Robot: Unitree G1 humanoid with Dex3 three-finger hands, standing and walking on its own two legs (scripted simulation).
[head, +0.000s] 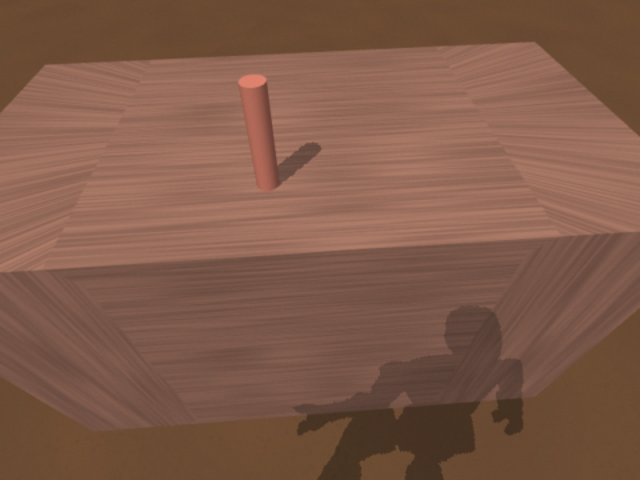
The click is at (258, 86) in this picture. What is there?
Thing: slim round
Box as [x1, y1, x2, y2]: [238, 74, 278, 190]
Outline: 246,75 239,79 238,84 257,186 260,189 270,190 278,185 278,176 266,80 261,75
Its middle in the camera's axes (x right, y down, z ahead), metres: -0.10 -0.15 +0.62
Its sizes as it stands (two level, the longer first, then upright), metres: 0.041 0.041 0.195
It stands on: a support 0.80 m high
